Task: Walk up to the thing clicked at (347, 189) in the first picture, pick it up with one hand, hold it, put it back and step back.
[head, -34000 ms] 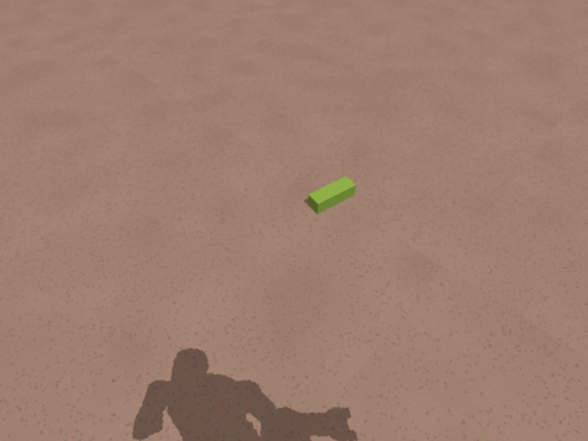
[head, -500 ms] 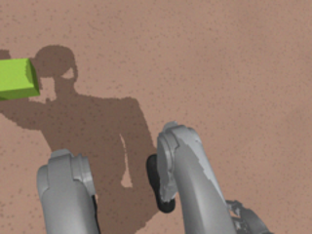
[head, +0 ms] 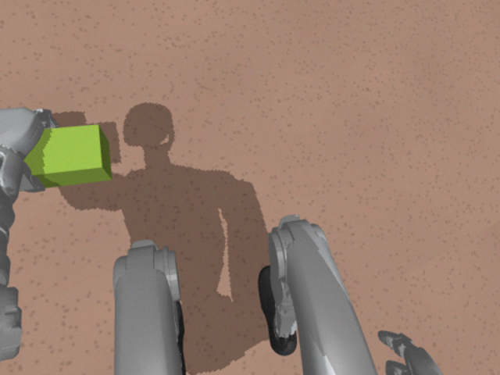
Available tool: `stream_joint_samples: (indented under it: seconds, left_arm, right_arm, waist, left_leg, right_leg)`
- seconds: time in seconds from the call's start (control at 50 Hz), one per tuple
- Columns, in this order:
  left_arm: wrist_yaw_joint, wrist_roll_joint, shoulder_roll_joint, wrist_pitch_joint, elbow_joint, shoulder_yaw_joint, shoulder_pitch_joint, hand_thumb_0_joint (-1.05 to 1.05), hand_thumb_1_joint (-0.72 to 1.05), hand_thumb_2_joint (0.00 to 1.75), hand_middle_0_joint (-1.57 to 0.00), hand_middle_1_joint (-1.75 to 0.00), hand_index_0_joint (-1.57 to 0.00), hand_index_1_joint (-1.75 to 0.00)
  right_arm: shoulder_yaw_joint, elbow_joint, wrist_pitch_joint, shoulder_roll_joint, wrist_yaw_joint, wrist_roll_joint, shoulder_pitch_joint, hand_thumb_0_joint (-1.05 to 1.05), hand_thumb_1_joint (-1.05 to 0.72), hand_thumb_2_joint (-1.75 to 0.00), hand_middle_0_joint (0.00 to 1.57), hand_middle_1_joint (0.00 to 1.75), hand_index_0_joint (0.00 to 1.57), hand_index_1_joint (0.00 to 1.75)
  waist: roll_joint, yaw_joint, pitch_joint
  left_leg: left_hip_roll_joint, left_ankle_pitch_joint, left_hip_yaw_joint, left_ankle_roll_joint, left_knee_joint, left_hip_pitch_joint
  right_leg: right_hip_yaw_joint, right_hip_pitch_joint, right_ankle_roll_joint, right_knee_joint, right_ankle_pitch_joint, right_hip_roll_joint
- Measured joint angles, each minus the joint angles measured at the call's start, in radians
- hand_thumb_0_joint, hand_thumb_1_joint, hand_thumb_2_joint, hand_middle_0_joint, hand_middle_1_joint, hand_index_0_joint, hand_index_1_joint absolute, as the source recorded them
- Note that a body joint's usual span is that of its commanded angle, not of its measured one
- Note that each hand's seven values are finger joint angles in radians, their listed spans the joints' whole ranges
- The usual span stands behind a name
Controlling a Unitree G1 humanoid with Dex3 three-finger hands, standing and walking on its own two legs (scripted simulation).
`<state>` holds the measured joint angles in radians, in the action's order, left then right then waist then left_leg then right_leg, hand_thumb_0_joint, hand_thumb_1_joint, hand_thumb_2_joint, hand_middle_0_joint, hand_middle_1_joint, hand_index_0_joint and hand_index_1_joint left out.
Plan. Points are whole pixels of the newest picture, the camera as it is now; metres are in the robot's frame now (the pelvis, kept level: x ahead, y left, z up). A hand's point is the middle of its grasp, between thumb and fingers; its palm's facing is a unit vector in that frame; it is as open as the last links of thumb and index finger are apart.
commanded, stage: lift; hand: left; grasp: from above
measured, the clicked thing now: (32, 161) +0.46 +0.30 -0.17
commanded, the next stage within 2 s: hold in 1.26 s
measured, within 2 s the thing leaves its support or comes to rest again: neither
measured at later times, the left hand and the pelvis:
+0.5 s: hand out of the picture +0.38 +0.26 +0.07, palm faces -0.44 -0.11 -0.89, open 10.3 cm; pelvis +0.01 -0.01 +0.16, yaw +3 degrees
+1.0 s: hand out of the picture +0.35 +0.23 +0.20, palm faces -0.46 -0.09 -0.88, open 10.3 cm; pelvis +0.04 -0.01 +0.29, yaw +4 degrees
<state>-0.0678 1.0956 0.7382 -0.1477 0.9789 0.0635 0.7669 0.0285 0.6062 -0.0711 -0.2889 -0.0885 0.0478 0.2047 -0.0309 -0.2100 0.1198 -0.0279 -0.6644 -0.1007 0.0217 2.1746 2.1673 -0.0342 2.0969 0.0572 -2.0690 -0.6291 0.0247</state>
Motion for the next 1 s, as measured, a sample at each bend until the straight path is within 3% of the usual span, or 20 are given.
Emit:
stream_joint_samples:
  seconds: [0.24,0.42,0.54,0.74,1.0]
  left_arm:
    - [0.037,-0.081,-0.076,0.067,-0.211,-0.051,-0.186,0.01,-0.04,0.56,-0.61,-0.65,-0.65,-0.63]
    - [0.044,-0.121,-0.154,0.104,-0.321,-0.102,-0.328,0.01,-0.04,0.58,-0.60,-0.66,-0.64,-0.64]
    - [0.034,-0.121,-0.203,0.130,-0.333,-0.132,-0.392,0.01,-0.04,0.58,-0.60,-0.66,-0.63,-0.63]
    - [0.022,-0.107,-0.258,0.119,-0.237,-0.170,-0.431,0.01,-0.04,0.59,-0.60,-0.66,-0.63,-0.63]
    - [-0.079,-0.063,-0.334,0.124,-0.185,-0.227,-0.468,0.01,-0.05,0.57,-0.60,-0.67,-0.63,-0.65]
  right_arm:
    - [-0.034,-0.012,-0.012,0.016,0.035,-0.029,-0.050,0.00,-0.90,-0.90,0.21,0.30,0.20,0.30]
    - [-0.041,0.006,-0.017,0.030,0.076,-0.051,-0.050,0.00,-0.90,-0.89,0.21,0.30,0.20,0.30]
    - [-0.043,0.029,-0.010,0.039,0.102,-0.067,-0.034,0.00,-0.89,-0.89,0.21,0.30,0.20,0.30]
    - [-0.053,0.080,0.040,0.043,0.136,-0.077,0.018,0.00,-0.89,-0.89,0.21,0.30,0.20,0.30]
    - [-0.067,0.131,0.081,0.038,0.137,-0.074,0.042,0.01,-0.90,-0.89,0.21,0.30,0.20,0.30]
  waist:
    - [-0.008,0.055,0.041]
    - [-0.014,0.087,0.054]
    - [-0.014,0.102,0.050]
    - [-0.012,0.119,0.033]
    - [0.000,0.140,-0.014]
  left_leg:
    - [0.014,0.010,0.016,-0.006,-0.205,-0.240]
    - [0.034,0.032,0.037,-0.011,-0.408,-0.505]
    - [0.043,0.061,0.052,-0.015,-0.565,-0.706]
    - [0.052,0.126,0.065,-0.023,-0.823,-1.011]
    - [0.054,0.203,0.081,-0.025,-1.084,-1.290]
  right_leg:
    - [0.007,-0.221,0.004,0.192,0.017,-0.001]
    - [0.019,-0.465,-0.004,0.381,0.046,-0.011]
    - [0.028,-0.655,-0.010,0.528,0.076,-0.015]
    - [0.031,-0.951,-0.023,0.776,0.139,-0.020]
    - [0.040,-1.223,-0.027,1.027,0.214,-0.018]
